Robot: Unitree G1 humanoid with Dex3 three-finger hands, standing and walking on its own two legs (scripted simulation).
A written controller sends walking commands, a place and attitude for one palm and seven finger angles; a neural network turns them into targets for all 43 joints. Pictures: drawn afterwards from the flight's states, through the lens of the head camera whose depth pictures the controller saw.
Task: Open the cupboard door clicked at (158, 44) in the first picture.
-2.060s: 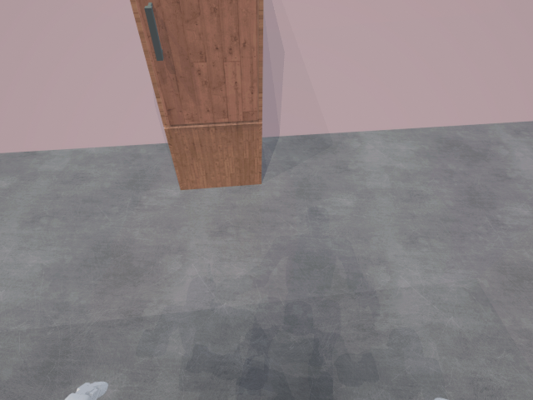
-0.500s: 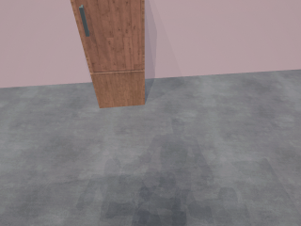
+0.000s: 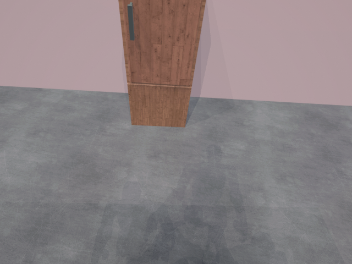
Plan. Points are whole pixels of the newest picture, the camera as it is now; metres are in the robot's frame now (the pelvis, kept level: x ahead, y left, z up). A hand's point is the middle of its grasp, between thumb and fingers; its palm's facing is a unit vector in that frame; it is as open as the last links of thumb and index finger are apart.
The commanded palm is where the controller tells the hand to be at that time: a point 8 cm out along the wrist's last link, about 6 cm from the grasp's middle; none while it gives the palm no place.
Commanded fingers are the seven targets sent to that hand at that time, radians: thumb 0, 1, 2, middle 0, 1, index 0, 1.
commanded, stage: walk to a spot facing it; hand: left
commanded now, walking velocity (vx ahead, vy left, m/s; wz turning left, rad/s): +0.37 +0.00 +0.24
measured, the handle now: (131, 21) +1.16 +0.29 +0.04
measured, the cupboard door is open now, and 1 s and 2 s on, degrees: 0 0 0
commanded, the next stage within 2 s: take the last steps up to it in 0.48 s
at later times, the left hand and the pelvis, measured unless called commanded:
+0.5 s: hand (109, 217) +0.28 +0.20 -0.18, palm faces -0.01 -0.99 -0.13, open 7.4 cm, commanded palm none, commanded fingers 0.00 0.90 0.90 -0.20 -0.30 -0.20 -0.30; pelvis +0.20 +0.04 -0.01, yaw +0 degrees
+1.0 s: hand (113, 191) +0.35 +0.21 -0.17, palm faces +0.14 -0.98 -0.16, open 7.3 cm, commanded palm none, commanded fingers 0.00 0.90 0.90 -0.20 -0.30 -0.20 -0.30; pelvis +0.41 +0.05 +0.00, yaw +3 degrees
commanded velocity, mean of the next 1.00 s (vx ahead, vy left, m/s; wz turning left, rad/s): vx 0.31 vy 0.01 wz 0.00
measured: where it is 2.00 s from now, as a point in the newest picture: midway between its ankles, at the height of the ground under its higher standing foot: (157, 197)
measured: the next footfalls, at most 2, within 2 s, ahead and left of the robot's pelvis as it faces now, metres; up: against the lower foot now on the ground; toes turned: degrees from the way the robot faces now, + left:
right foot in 0.58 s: +0.40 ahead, -0.04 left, +0.00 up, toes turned -7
left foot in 1.08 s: +0.54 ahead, +0.18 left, +0.00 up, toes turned +12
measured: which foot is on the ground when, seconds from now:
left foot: down 0.00-0.58, up 0.60-1.00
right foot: down 0.00-0.02, up 0.04-0.56, down 0.58-1.00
